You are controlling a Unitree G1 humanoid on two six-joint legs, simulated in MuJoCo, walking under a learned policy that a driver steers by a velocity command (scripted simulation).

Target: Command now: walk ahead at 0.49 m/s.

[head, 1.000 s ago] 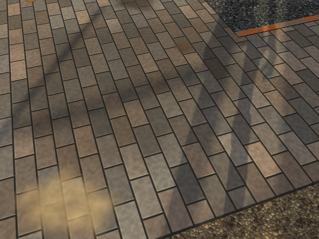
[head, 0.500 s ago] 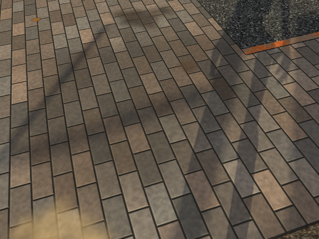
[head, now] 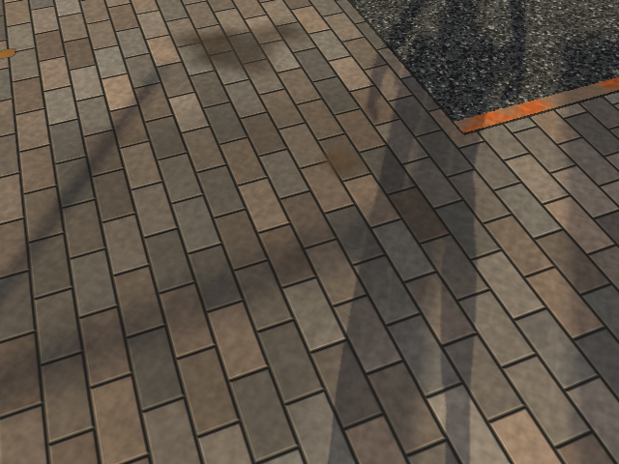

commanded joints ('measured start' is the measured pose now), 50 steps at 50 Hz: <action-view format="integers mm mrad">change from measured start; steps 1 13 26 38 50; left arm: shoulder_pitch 112 -344 -88 116 104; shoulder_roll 40 56 87 152 132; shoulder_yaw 18 14 34 48 37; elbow -33 -190 -115 -7 -22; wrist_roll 2 1 28 12 -16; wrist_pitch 19 5 -7 8 -17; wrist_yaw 16 -7 -35 6 -5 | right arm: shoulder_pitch -17 225 117 -223 196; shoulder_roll -51 -155 -98 -54 -188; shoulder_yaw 1 -21 -16 -11 -61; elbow -27 56 -7 -119 -27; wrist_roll -1 23 17 16 16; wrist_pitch -23 9 9 16 5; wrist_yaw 8 -34 -39 -22 -10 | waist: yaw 59 -80 -7 67 -112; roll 59 76 -68 -37 207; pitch -8 42 -63 44 -308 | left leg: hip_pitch -19 223 -342 -418 622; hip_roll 276 298 232 189 463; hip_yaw -276 -185 -136 -81 -710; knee -285 -230 763 230 -90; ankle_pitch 24 57 -126 225 -193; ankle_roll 176 114 -43 -72 213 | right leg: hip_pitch -78 -180 313 415 -306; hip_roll -99 -55 -185 -166 37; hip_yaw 18 -52 171 8 64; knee -47 -696 -1098 -1158 102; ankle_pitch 51 360 261 356 -218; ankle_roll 20 60 -138 -124 20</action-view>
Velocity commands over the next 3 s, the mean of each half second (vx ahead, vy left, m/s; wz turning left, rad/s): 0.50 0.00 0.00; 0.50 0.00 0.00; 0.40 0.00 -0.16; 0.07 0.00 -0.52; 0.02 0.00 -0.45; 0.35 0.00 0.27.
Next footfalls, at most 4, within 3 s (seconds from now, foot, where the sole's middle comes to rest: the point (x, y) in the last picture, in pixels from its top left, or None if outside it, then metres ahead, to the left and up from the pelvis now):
0.38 right None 0.37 -0.17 -0.77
0.94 left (295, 377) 0.69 0.07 -0.77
1.46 right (380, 280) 0.96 -0.15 -0.77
1.96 left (298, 273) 0.99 0.06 -0.77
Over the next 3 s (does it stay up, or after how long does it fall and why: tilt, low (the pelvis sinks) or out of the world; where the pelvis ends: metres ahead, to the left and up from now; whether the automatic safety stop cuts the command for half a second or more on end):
stays up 1.04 -0.07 -0.02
